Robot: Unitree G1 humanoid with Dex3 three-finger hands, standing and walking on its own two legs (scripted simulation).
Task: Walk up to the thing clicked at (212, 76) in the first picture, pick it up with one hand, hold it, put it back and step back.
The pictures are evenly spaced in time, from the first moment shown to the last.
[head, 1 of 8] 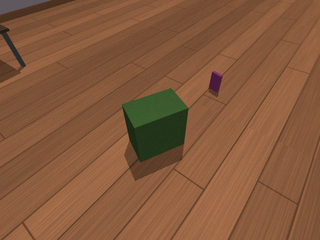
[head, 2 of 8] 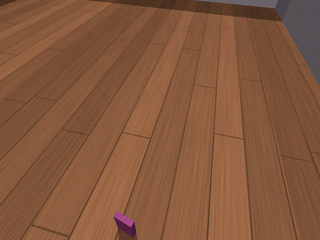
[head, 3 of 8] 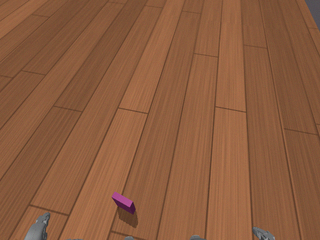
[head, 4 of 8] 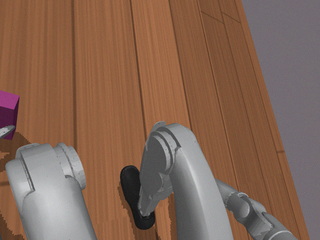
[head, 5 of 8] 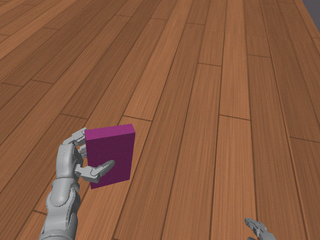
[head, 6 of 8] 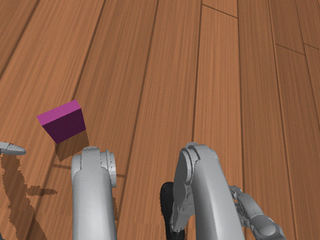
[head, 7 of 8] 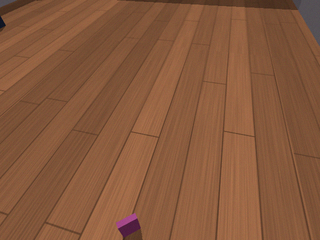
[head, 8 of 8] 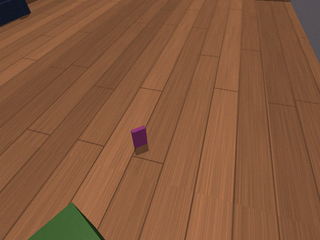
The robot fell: no
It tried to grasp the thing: yes
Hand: left
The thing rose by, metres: 0.67
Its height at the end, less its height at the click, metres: +0.00
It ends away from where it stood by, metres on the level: 0.03
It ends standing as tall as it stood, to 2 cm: yes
